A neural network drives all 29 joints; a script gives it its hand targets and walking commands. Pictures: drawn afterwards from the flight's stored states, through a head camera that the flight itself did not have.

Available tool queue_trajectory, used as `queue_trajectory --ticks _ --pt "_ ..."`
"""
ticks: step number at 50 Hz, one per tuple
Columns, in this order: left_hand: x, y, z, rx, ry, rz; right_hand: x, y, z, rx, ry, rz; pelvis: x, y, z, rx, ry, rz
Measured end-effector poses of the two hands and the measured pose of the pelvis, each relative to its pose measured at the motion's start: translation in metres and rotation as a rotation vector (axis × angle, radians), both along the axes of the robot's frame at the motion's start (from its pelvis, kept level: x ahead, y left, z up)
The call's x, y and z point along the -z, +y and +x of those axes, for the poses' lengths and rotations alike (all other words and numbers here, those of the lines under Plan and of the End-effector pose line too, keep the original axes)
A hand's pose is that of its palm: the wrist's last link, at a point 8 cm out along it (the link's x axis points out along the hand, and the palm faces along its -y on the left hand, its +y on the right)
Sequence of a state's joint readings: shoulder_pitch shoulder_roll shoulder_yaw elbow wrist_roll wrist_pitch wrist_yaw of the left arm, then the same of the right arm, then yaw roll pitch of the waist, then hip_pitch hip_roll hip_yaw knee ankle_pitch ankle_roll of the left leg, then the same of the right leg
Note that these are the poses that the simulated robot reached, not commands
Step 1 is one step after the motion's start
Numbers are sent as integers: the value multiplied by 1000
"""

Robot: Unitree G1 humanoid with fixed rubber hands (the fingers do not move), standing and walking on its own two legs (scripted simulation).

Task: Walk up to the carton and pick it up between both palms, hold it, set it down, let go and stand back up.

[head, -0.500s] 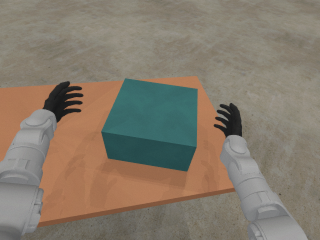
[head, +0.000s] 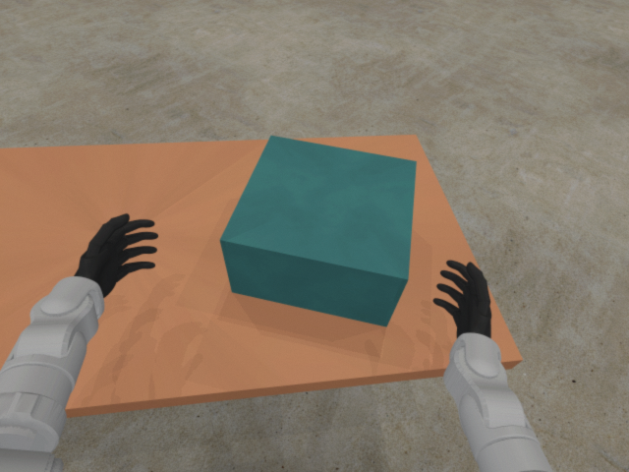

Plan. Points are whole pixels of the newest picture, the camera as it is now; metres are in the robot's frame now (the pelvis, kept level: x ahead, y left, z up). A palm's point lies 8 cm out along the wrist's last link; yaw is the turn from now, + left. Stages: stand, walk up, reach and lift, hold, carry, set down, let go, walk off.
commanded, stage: set down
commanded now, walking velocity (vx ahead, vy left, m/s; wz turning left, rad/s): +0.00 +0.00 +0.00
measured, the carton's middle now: (325, 225) +0.51 -0.08 -0.04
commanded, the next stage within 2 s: none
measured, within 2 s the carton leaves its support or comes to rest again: neither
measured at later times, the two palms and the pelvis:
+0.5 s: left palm (62, 408) +0.24 +0.28 -0.01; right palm (458, 439) +0.15 -0.18 -0.02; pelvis +0.01 +0.00 +0.00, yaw +1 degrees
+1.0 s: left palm (10, 443) +0.20 +0.32 +0.00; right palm (454, 444) +0.14 -0.17 -0.02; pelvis +0.02 +0.02 +0.00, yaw +2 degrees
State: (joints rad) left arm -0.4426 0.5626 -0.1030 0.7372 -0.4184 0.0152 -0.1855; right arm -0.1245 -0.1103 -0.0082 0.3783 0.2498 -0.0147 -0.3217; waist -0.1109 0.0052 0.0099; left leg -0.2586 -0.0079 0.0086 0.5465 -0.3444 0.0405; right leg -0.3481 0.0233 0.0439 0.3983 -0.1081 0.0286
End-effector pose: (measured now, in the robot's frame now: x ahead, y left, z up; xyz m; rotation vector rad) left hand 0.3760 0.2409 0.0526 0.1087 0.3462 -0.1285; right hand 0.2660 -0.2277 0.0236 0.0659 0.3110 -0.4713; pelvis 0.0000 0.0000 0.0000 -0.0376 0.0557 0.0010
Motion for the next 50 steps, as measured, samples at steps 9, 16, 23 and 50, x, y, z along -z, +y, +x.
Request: queue_trajectory --ticks 9,16,23,50 --pt "-34 -14 21 45 -27 16 -30 -9 24 21 -38 3 -3 0 6 -5 -66 -7" --pt "8 10 -45 16 28 62 42 37 -69 -30 69 33 -4 -6 24 5 -123 -35" --pt "63 33 -129 -44 152 25 49 49 -127 13 152 38 0 -5 9 -8 -101 -16" --pt "56 75 -172 -40 120 44 41 57 -122 -21 76 -43 3 18 20 -28 -162 -52"
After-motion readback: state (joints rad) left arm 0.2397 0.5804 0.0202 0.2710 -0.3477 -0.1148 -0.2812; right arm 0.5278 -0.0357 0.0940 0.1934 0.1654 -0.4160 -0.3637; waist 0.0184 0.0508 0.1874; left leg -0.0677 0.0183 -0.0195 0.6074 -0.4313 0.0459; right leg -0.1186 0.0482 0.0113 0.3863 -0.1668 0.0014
